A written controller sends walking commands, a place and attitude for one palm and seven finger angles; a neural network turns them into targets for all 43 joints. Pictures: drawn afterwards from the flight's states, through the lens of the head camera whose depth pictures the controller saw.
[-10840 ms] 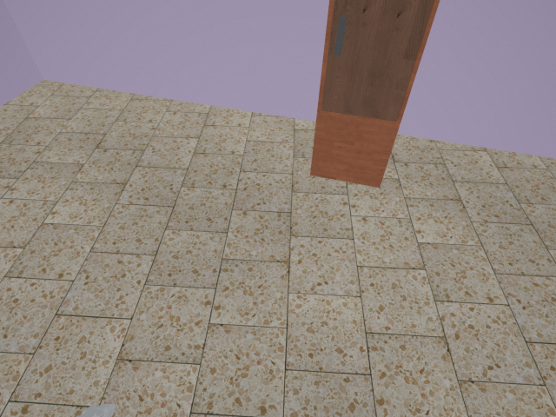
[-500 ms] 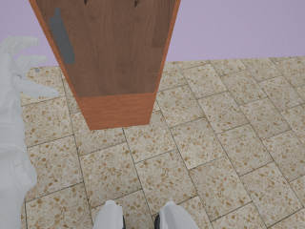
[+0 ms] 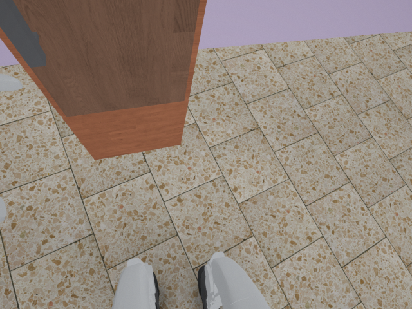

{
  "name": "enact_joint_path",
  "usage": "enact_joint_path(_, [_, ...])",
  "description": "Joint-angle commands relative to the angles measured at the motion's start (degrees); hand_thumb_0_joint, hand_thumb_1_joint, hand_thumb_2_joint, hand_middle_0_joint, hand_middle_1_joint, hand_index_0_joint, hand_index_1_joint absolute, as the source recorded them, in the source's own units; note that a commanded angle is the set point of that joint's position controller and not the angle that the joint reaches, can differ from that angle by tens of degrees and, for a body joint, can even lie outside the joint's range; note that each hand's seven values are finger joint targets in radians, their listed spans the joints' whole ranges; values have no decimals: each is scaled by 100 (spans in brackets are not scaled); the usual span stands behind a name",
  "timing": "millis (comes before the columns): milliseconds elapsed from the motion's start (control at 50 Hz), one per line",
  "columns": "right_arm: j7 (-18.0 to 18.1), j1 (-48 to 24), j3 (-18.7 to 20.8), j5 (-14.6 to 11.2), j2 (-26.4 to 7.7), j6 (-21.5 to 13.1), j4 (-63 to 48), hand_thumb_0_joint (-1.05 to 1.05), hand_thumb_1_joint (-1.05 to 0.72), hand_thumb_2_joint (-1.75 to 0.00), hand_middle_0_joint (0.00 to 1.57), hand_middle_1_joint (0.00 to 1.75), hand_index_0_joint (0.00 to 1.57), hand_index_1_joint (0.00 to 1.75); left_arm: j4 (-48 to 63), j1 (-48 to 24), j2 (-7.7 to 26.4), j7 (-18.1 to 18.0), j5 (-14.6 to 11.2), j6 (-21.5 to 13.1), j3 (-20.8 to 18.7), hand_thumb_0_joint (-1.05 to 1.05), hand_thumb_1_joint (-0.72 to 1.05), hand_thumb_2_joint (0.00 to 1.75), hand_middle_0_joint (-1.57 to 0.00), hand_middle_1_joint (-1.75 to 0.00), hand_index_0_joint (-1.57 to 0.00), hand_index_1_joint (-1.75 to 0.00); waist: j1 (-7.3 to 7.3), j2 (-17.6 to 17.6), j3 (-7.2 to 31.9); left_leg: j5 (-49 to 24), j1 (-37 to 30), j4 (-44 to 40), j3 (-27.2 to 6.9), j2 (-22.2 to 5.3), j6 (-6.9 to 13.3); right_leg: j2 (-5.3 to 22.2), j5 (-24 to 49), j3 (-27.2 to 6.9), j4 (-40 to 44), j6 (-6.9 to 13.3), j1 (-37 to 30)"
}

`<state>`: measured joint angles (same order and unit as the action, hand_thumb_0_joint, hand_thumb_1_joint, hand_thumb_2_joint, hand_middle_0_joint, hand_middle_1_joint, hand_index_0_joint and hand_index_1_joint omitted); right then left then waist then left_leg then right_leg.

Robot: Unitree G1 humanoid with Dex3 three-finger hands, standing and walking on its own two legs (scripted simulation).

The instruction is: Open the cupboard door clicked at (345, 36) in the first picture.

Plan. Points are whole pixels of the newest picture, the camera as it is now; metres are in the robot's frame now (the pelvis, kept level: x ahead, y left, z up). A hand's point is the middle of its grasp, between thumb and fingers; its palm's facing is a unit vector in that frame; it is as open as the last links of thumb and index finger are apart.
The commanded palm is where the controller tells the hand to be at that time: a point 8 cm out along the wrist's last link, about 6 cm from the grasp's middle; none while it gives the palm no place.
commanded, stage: move the hooked fingers beside the handle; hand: left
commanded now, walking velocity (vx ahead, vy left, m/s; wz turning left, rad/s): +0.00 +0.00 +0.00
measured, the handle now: (17, 20) +0.59 +0.24 +0.09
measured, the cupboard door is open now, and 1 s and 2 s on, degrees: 0 0 0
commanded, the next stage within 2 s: slide the fingers in behind the handle in 0.60 s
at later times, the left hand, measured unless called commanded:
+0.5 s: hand out of the picture +0.53 +0.29 +0.08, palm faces +0.13 -0.99 +0.02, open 14.0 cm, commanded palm +0.51 +0.32 +0.08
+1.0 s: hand (0, 54) +0.53 +0.26 +0.08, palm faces +0.12 -0.99 +0.00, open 14.0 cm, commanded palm +0.51 +0.29 +0.08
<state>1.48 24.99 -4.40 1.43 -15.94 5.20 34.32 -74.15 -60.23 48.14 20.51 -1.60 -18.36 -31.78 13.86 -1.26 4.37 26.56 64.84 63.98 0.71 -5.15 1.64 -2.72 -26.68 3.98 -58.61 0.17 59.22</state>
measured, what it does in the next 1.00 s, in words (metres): stands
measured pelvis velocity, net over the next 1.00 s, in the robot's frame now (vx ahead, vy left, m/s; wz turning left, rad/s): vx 0.00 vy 0.01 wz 0.01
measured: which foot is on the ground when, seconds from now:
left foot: down 0.00-1.00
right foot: down 0.00-1.00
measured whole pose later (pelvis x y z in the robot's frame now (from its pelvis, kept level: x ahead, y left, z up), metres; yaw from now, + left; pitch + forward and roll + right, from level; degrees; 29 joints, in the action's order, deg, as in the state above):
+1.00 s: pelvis +0.00 +0.01 +0.01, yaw +1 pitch +25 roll -5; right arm 0.4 24.1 -3.6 2.0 -15.7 5.2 35.5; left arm -72.9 -58.2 39.2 15.3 -2.8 -20.9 -27.5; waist 13.0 -1.2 5.4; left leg 26.2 61.7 62.9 0.6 -4.3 2.1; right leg -2.1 -26.3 4.0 -57.2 -0.3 55.7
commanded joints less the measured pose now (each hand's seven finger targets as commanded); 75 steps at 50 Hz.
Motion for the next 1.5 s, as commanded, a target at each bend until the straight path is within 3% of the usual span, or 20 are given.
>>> enact_joint_path(0, [53,1194,485,-32,-1210,9,-135,0,-90,-90,20,30,20,30,1507,-2072,1624,179,-355,-282,-172,0,-50,30,-30,-120,-30,-120,-187,-1277,3447,-2985,-3149,-504,-430,170,78,-153,2401,-195,678,3,-1303])
enact_joint_path(80, [27,1205,526,-19,-1166,2,10,0,-90,-90,20,30,20,30,1940,-2326,1293,121,-362,-437,48,0,-50,30,-30,-120,-30,-120,-113,-1647,3500,-3260,-3814,-511,-522,134,35,-183,2263,-139,729,40,-866])
enact_joint_path(200, [22,1115,473,-38,-1164,17,-10,0,-90,-90,20,30,20,30,1123,-1916,1075,-9,-286,-222,218,0,-50,30,-30,-120,-30,-120,-57,-1325,2645,-2763,-3336,-629,-489,150,40,-161,1900,-95,823,48,-712])
enact_joint_path(240, [29,1122,467,-29,-1178,19,-84,0,-90,-90,20,30,20,30,1184,-1847,1283,-42,-234,-239,67,0,-50,30,-30,-120,-30,-120,-164,-1362,2733,-2943,-3383,-627,-501,160,37,-157,2002,-86,758,83,-799])
enact_joint_path(300, [-15,1093,507,8,-1149,37,-134,0,-90,-90,20,30,20,30,1677,-1824,1137,-84,-241,-420,129,0,-50,30,-30,-120,-30,-120,-258,-1681,3147,-3497,-3933,-618,-566,122,-39,-159,2139,-63,718,89,-732])
enact_joint_path(380, [-49,1024,550,5,-1155,46,-92,0,-90,-90,20,30,20,30,1624,-1934,793,-117,-422,-550,181,0,-50,30,-30,-120,-30,-120,-142,-1347,3045,-3311,-3953,-624,-625,106,-49,-191,1977,-30,754,71,-632])
enact_joint_path(420, [-15,996,530,-16,-1191,28,-92,0,-90,-90,20,30,20,30,1369,-1951,978,-143,-424,-482,67,0,-50,30,-30,-120,-30,-120,-114,-1100,2878,-2905,-3532,-665,-571,147,-5,-172,1908,-59,763,52,-819])
enact_joint_path(500, [-29,1016,522,16,-1157,53,-106,0,-90,-90,20,30,20,30,1609,-1959,878,-220,-244,-522,223,0,-50,30,-30,-120,-30,-120,-212,-1483,3051,-3169,-3902,-689,-618,138,-54,-146,1854,-37,739,81,-643])
enact_joint_path(540, [-34,1024,525,33,-1146,51,-64,0,-90,-90,20,30,20,30,1731,-2147,761,-246,-247,-591,323,0,-50,30,-30,-120,-30,-120,-139,-1572,3003,-3245,-4095,-690,-708,93,-84,-152,1748,-1,722,101,-436])
enact_joint_path(600, [-15,1005,532,26,-1184,54,-33,0,-90,-90,20,30,20,30,1583,-2181,861,-260,-330,-614,187,0,-50,30,-30,-120,-30,-120,-115,-1307,3004,-2963,-3905,-711,-705,104,-70,-163,1660,-13,758,88,-541])
enact_joint_path(680, [-9,1022,524,27,-1179,39,-33,0,-90,-90,20,30,20,30,1386,-2007,907,-270,-280,-581,148,0,-50,30,-30,-120,-30,-120,-183,-1370,2993,-2892,-3834,-735,-676,129,-61,-154,1628,-19,759,99,-578])
enact_joint_path(720, [-22,1010,506,27,-1163,35,-31,0,-90,-90,20,30,20,30,1313,-2076,671,-294,-260,-520,363,0,-50,30,-30,-120,-30,-120,-94,-1261,2729,-2640,-3686,-772,-672,131,-45,-149,1498,-8,801,84,-489])
enact_joint_path(800, [-27,1031,516,34,-1150,18,-45,0,-90,-90,20,30,20,30,1408,-2191,543,-351,-282,-535,425,0,-50,30,-30,-120,-30,-120,-91,-1287,2864,-2602,-3695,-761,-668,141,-39,-149,1500,-17,786,88,-500])
enact_joint_path(920, [-33,1034,514,49,-1160,-29,-8,0,-90,-90,20,30,20,30,1349,-2273,711,-525,-242,-619,262,0,-50,30,-30,-120,-30,-120,-91,-1098,2848,-2280,-3410,-721,-619,161,-4,-145,1387,-64,780,66,-605])
enact_joint_path(1060, [-59,1078,536,72,-1134,-31,-19,0,-90,-90,20,30,20,30,1637,-2321,688,-653,-176,-696,264,0,-50,30,-30,-120,-30,-120,-152,-1438,3270,-2749,-3738,-664,-609,155,-34,-141,1717,-74,698,84,-704])
enact_joint_path(1140, [-77,1095,519,59,-1101,-31,24,0,-90,-90,20,30,20,30,1452,-2351,412,-672,-231,-610,433,0,-50,30,-30,-120,-30,-120,-46,-1153,3015,-2542,-3418,-647,-545,187,21,-157,1772,-105,744,55,-836])
enact_joint_path(1220, [-67,1100,528,50,-1100,-34,-5,0,-90,-90,20,30,20,30,1424,-2253,620,-748,-200,-536,261,0,-50,30,-30,-120,-30,-120,-122,-993,3053,-2470,-3114,-626,-441,221,54,-144,1959,-176,763,26,-1154])
enact_joint_path(1300, [-104,1075,521,56,-1041,-52,2,0,-90,-90,20,30,20,30,1483,-2237,367,-787,-181,-626,438,0,-50,30,-30,-120,-30,-120,-91,-1106,3030,-2618,-3191,-580,-417,221,45,-145,2105,-179,725,33,-1086])
enact_joint_path(1360, [-96,1077,528,43,-1060,-49,-19,0,-90,-90,20,30,20,30,1455,-2143,557,-797,-198,-661,275,0,-50,30,-30,-120,-30,-120,-133,-970,3094,-2606,-3036,-564,-374,239,62,-148,2247,-231,707,28,-1309])
enact_joint_path(1480, [-130,1074,557,41,-1014,-55,-1,0,-90,-90,20,30,20,30,1536,-2127,165,-783,-255,-630,486,0,-50,30,-30,-120,-30,-120,-142,-1132,3136,-2736,-3182,-551,-352,253,46,-146,2365,-221,712,27,-1268])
